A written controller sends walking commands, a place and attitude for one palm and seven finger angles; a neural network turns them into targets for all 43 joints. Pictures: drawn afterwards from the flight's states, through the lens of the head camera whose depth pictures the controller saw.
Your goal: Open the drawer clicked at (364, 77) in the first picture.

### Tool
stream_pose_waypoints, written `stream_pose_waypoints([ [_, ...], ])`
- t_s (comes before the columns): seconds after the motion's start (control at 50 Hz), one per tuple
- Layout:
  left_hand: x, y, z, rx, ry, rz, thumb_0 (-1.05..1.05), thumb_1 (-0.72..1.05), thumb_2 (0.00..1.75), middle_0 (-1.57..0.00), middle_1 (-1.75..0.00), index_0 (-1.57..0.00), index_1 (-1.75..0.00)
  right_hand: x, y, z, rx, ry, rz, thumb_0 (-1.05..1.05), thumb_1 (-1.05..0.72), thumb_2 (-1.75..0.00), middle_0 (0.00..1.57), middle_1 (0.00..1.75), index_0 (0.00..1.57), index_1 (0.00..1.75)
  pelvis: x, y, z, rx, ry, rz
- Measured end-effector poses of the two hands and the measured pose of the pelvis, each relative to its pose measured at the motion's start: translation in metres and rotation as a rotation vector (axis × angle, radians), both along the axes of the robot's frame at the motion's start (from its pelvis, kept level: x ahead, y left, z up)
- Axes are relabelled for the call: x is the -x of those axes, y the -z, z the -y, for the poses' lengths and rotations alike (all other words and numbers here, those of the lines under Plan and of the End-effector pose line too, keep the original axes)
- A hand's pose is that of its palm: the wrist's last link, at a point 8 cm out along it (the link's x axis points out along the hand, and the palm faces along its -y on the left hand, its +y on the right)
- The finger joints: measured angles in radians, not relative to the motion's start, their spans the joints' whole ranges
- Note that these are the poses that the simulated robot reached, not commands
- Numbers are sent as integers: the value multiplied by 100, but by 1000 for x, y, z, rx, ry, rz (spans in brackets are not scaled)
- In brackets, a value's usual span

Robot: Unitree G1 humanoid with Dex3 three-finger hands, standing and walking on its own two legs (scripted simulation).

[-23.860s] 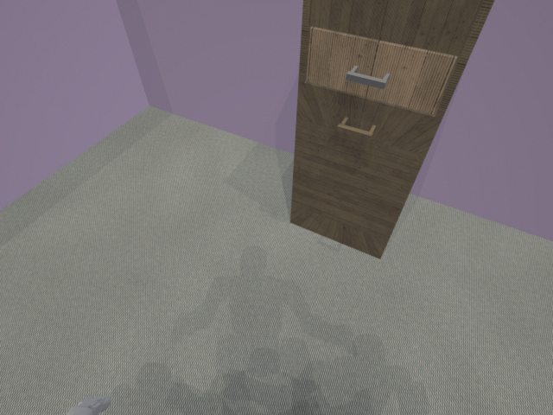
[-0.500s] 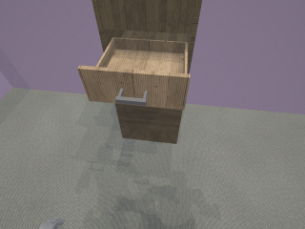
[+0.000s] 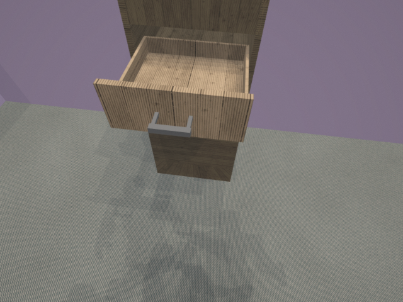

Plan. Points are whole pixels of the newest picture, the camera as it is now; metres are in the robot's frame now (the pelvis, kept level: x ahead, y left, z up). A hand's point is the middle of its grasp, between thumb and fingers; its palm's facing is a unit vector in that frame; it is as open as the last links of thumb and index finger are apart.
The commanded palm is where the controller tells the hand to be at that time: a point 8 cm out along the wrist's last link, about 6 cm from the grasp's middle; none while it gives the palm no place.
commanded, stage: look to check the result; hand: left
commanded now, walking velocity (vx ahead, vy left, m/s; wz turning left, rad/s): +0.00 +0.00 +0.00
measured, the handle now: (171, 124) +0.51 +0.11 +0.02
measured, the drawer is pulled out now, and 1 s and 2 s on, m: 0.30 0.30 0.30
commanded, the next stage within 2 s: stand and wait in 0.16 s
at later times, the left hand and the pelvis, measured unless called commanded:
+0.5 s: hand out of the picture +0.10 +0.25 -0.16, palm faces -0.03 -0.93 -0.35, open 7.3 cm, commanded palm none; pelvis +0.01 +0.00 +0.00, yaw +0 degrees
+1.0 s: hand out of the picture +0.09 +0.24 -0.16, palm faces -0.05 -0.94 -0.35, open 7.3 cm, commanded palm none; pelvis +0.01 -0.01 +0.00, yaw -1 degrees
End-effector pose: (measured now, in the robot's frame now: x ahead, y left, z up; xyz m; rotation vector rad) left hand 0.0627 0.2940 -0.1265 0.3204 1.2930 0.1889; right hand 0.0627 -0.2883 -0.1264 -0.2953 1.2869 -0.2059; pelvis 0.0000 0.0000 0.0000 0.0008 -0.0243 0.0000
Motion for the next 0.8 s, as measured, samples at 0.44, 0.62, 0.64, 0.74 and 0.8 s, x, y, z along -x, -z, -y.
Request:
stream_pose_waypoints([
  [0.44,-28,-8,0,-17,14,61,0,91,90,-20,-30,-21,-30,-30,-4,8,10,-14,61,1,-90,-89,20,30,20,30,-10,0,3,-4,0,-1],
  [0.62,-28,-6,5,-13,16,50,0,91,90,-20,-30,-21,-30,-19,-2,12,11,-2,32,1,-90,-89,20,30,20,30,-12,0,6,-4,2,0],
  [0.64,-28,-6,5,-12,16,48,0,91,90,-20,-30,-21,-30,-18,-2,13,10,-1,29,1,-90,-89,20,30,20,30,-12,0,7,-4,2,-1],
  [0.74,-26,-5,8,-10,18,40,0,91,90,-20,-30,-21,-30,-14,-1,14,8,5,17,1,-90,-89,20,30,20,30,-12,0,8,-4,4,-2],
  [0.8,-26,-5,9,-10,18,38,0,91,90,-20,-30,-21,-30,-13,-1,14,8,7,15,1,-90,-89,20,30,20,30,-12,0,9,-4,5,-1],
])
